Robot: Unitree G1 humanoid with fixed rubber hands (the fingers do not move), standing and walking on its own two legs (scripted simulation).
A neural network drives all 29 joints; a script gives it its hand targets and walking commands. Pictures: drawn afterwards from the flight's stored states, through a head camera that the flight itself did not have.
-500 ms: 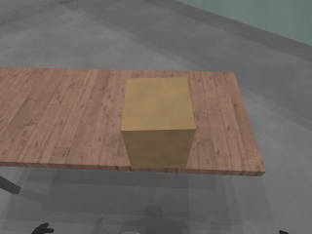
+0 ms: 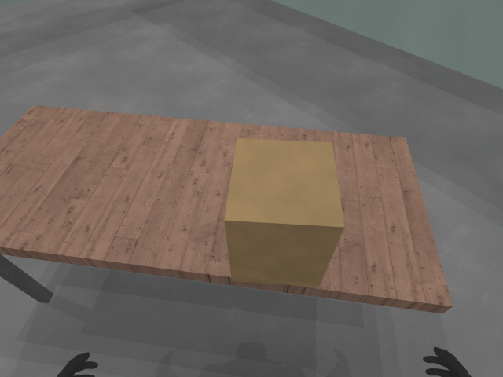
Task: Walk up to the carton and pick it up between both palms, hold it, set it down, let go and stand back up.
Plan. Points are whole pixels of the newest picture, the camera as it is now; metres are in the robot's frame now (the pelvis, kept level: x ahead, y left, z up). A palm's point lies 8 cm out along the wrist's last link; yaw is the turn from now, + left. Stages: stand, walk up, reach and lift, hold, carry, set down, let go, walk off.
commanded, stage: walk up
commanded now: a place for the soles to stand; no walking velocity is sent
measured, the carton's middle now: (279, 215) +0.45 -0.02 -0.08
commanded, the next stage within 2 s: none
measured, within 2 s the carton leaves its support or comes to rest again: neither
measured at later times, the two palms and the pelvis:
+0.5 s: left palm out of the picture +0.04 +0.34 -0.09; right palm out of the picture +0.11 -0.29 -0.09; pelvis -0.01 +0.01 +0.01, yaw +2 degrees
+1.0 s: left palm out of the picture +0.03 +0.43 -0.08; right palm out of the picture +0.13 -0.27 -0.09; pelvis -0.01 +0.06 -0.01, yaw +4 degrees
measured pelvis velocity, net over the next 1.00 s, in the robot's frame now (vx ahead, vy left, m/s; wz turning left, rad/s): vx -0.01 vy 0.06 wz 0.08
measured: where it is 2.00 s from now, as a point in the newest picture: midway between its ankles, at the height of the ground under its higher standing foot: outside the picture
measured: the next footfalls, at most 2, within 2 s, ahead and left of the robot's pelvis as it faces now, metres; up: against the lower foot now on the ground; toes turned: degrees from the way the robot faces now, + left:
left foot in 1.00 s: +0.04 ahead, +0.21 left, +0.00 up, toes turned +2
right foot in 1.24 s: +0.04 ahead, -0.02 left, +0.00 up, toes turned +2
